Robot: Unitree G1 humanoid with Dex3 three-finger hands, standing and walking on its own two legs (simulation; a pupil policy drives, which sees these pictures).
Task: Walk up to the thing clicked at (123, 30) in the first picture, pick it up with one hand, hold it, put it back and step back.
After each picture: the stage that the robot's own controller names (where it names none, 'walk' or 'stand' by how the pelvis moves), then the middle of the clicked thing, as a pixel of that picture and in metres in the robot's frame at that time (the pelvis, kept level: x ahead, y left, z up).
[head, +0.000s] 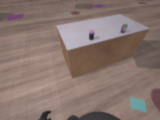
stand; (123, 28) +1.25 -0.41 -0.06
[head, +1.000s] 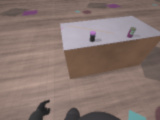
sink last; (131, 32) +1.09 -0.44 -0.03
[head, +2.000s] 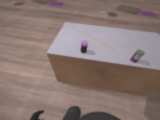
rise first; (136, 56) +0.69 -0.35 -0.04
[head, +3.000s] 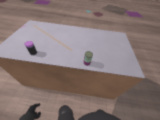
rise first; (87, 58) +0.52 +0.04 -0.01
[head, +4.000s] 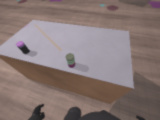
stand; (70, 60) +0.46 +0.21 -0.03
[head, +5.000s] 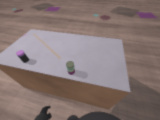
stand; (70, 68) +0.45 +0.19 -0.06
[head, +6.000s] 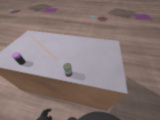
stand; (68, 70) +0.43 +0.21 -0.07
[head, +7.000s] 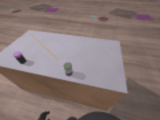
stand; (68, 69) +0.44 +0.21 -0.07
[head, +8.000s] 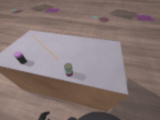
stand; (68, 70) +0.43 +0.21 -0.07
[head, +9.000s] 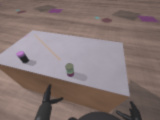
rise first; (70, 70) +0.43 +0.21 -0.06
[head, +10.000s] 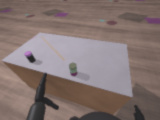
go down; (73, 69) +0.45 +0.20 -0.06
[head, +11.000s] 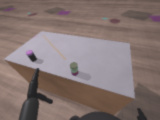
go down; (74, 69) +0.44 +0.20 -0.06
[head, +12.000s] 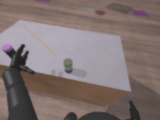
go down; (68, 66) +0.43 +0.18 -0.03
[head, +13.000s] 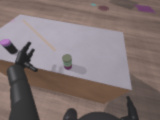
close in; (67, 62) +0.45 +0.18 -0.01
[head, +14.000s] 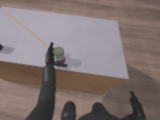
close; (59, 55) +0.46 +0.20 +0.02
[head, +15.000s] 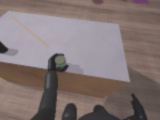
lift; (61, 64) +0.40 +0.19 +0.02
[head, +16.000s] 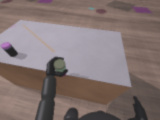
lift; (60, 68) +0.36 +0.21 +0.06
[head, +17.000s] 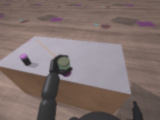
hold; (65, 67) +0.32 +0.18 +0.15
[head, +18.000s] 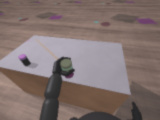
hold; (67, 69) +0.33 +0.17 +0.12
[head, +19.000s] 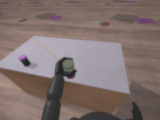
hold; (69, 69) +0.33 +0.15 +0.12
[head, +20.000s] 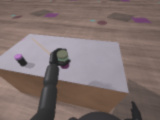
crouch; (63, 60) +0.39 +0.19 +0.14
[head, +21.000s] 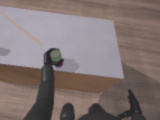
lower; (57, 59) +0.45 +0.20 +0.00
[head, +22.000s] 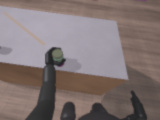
lower; (58, 58) +0.44 +0.20 +0.03
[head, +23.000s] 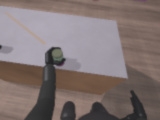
lower; (58, 58) +0.45 +0.20 +0.03
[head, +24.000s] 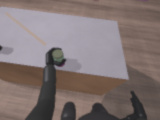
lower; (59, 58) +0.44 +0.20 +0.02
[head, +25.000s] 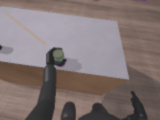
loosen; (59, 58) +0.44 +0.20 +0.03
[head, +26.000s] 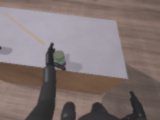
withdraw; (60, 59) +0.44 +0.19 +0.02
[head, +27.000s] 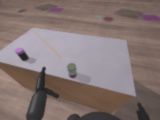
sink last; (72, 71) +0.40 +0.18 -0.02
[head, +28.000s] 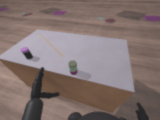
stand; (73, 68) +0.44 +0.19 -0.02
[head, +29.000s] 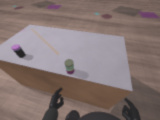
stand; (69, 67) +0.42 +0.19 -0.01
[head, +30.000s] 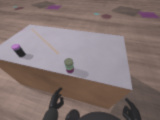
stand; (69, 66) +0.43 +0.19 +0.00
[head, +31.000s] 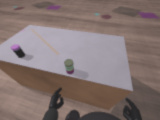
stand; (69, 66) +0.42 +0.19 +0.00
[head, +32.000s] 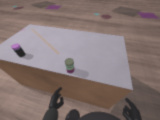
stand; (69, 66) +0.43 +0.19 +0.00
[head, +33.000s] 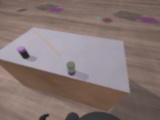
stand; (71, 68) +0.43 +0.19 -0.04
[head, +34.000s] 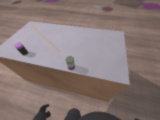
walk; (70, 63) +0.46 +0.19 -0.05
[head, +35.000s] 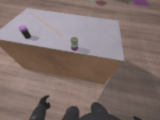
walk; (74, 44) +0.65 +0.18 -0.04
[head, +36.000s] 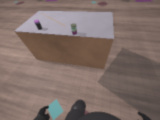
walk; (74, 29) +0.95 +0.30 -0.04
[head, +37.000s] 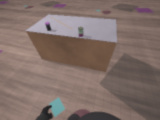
stand; (80, 32) +1.05 +0.19 -0.05
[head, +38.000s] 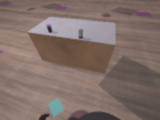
stand; (80, 34) +1.06 +0.19 -0.06
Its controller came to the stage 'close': yes
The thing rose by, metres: 0.21
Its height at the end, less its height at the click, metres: +0.00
